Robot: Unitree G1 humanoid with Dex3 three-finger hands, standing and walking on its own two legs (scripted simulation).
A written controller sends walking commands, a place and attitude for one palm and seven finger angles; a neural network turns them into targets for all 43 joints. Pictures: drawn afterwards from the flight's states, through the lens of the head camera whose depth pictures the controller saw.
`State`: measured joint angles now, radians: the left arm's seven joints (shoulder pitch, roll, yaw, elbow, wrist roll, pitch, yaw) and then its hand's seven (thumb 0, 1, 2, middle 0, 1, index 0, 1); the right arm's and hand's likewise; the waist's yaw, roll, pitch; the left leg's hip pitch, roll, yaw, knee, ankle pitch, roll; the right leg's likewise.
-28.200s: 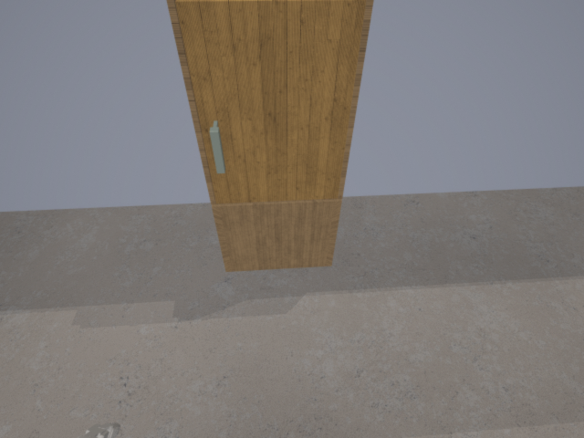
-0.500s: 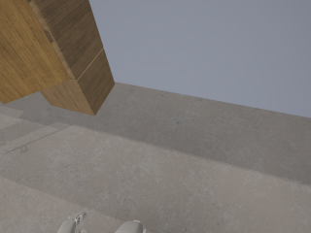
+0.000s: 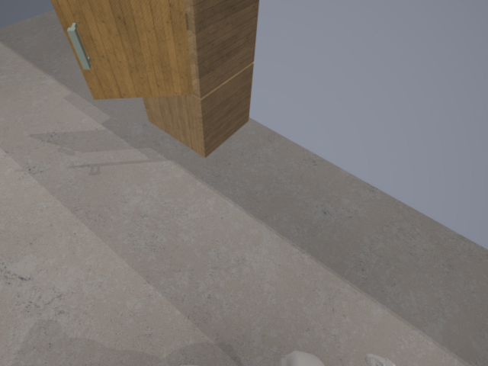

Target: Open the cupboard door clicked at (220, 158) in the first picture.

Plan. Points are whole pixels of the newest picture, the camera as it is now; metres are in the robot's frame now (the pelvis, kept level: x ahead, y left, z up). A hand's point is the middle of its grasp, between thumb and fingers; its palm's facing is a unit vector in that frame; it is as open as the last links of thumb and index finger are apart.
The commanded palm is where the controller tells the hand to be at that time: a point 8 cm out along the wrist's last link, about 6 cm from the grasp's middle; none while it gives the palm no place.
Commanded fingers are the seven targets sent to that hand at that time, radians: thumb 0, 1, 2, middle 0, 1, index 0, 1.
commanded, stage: turn to face it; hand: left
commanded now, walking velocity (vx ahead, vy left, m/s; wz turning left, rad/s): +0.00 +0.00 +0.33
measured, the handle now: (80, 46) +1.03 +0.65 -0.10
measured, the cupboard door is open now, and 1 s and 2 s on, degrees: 46 46 46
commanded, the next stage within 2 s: take the last steps up to it in 0.30 s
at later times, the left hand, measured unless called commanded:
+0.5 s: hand out of the picture +0.01 +0.13 -0.16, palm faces +0.22 -0.95 -0.22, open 7.3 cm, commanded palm none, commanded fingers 0.00 0.90 0.90 -0.20 -0.30 -0.20 -0.30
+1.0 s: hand (122, 359) +0.14 +0.22 -0.15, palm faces +0.28 -0.94 -0.20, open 7.4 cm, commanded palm none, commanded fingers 0.00 0.90 0.90 -0.20 -0.30 -0.20 -0.30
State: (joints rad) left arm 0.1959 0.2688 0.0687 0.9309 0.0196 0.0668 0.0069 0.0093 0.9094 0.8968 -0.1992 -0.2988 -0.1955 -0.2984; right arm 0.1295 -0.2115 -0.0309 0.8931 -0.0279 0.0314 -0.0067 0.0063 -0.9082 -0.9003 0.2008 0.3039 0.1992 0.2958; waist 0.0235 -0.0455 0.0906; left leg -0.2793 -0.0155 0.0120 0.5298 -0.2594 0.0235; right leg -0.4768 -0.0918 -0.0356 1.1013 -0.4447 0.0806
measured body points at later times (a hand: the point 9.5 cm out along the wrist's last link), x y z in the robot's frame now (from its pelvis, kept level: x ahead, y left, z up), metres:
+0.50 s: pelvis +0.01 -0.06 +0.01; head +0.05 -0.06 +0.46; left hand +0.00 +0.18 -0.14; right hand +0.12 -0.30 -0.14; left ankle -0.03 +0.07 -0.69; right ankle +0.01 -0.15 -0.73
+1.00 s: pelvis +0.10 +0.01 +0.01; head +0.12 +0.02 +0.46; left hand +0.12 +0.27 -0.14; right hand +0.11 -0.21 -0.15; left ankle -0.01 +0.06 -0.73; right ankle +0.21 -0.09 -0.69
